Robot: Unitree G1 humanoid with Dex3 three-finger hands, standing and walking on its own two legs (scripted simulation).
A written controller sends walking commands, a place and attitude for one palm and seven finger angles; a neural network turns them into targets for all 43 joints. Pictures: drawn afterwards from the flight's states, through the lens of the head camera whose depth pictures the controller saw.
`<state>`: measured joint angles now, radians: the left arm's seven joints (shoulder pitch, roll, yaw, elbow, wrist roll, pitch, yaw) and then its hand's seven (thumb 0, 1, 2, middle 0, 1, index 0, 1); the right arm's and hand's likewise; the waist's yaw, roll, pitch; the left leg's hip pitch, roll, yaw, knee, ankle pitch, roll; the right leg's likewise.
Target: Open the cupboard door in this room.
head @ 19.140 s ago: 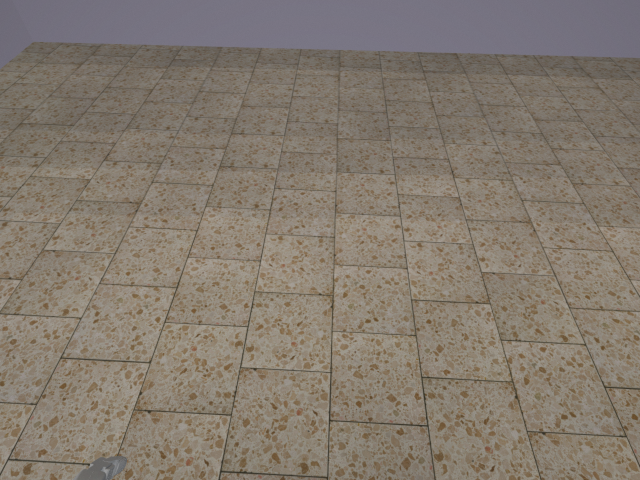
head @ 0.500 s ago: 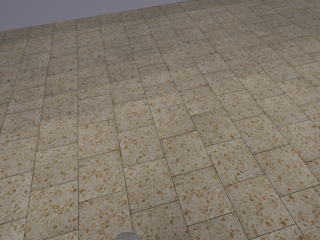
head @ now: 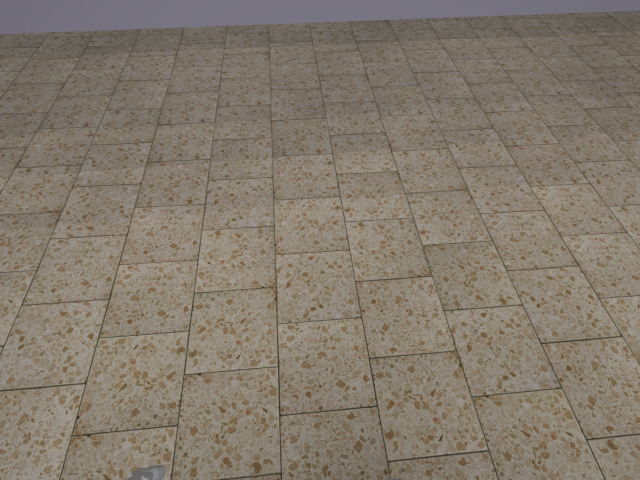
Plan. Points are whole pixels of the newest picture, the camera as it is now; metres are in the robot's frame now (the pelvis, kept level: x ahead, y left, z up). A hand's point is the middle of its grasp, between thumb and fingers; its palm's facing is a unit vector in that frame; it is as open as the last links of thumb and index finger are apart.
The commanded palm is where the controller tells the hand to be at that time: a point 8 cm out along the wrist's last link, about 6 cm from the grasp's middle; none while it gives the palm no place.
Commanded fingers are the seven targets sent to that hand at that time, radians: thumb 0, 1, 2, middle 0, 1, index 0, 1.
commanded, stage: turn or walk to find it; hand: left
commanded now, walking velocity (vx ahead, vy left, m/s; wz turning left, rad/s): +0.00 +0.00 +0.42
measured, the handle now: out of the picture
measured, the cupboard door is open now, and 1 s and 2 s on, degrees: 0 0 0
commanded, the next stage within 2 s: stand and wait in 0.80 s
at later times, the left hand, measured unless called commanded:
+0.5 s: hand out of the picture -0.05 +0.19 -0.17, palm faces +0.28 -0.93 -0.24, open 7.3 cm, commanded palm none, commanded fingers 0.00 0.90 0.90 -0.20 -0.30 -0.20 -0.30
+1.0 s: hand out of the picture -0.04 +0.22 -0.16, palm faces +0.42 -0.87 -0.26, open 7.4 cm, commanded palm none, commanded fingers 0.00 0.90 0.90 -0.20 -0.30 -0.20 -0.30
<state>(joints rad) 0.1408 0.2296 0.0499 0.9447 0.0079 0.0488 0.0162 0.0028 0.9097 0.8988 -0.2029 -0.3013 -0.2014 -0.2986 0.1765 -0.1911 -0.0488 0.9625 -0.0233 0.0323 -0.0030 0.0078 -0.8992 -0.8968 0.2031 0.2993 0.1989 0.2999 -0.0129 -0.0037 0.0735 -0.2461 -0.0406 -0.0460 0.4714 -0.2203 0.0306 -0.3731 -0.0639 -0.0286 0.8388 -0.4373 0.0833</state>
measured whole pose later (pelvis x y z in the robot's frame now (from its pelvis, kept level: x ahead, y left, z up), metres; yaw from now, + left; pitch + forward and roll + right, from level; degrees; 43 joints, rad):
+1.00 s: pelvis -0.06 -0.01 +0.00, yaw +25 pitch +0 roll +0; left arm 0.13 0.22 0.04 0.93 0.00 0.04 0.02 0.00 0.91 0.90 -0.20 -0.30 -0.20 -0.30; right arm 0.20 -0.20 -0.06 0.97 -0.02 0.04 0.00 0.01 -0.90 -0.90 0.20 0.30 0.20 0.30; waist -0.03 0.02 0.07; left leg -0.30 -0.06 -0.08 0.49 -0.20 0.02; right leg -0.30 -0.04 -0.03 0.67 -0.38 0.07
